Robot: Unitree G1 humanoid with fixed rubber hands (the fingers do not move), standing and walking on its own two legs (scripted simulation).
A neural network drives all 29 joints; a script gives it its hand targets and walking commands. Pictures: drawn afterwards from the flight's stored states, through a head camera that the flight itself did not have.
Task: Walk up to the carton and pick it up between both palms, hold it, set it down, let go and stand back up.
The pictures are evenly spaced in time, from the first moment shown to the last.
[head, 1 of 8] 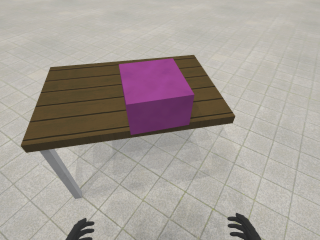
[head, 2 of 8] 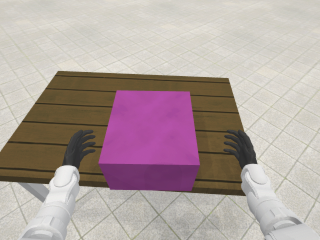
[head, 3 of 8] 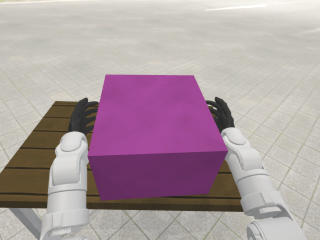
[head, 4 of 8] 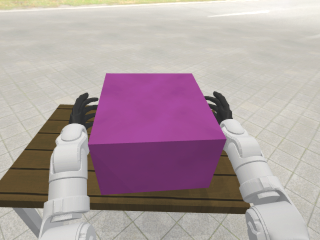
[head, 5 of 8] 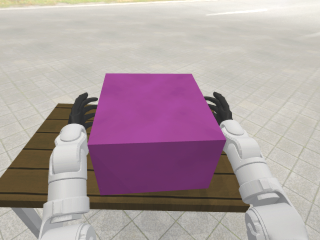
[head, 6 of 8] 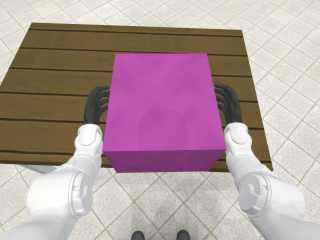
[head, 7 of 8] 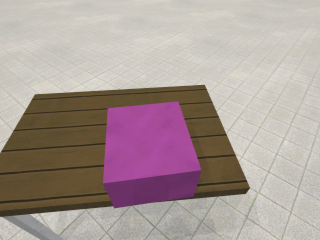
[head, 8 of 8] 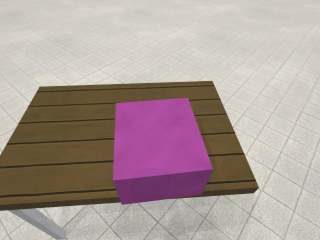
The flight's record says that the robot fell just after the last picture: no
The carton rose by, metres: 0.24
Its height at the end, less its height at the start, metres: +0.00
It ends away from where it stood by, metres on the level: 0.03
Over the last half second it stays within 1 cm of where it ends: yes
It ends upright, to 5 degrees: yes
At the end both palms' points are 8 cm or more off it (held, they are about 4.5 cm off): yes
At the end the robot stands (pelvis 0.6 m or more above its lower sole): yes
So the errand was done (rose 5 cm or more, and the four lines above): yes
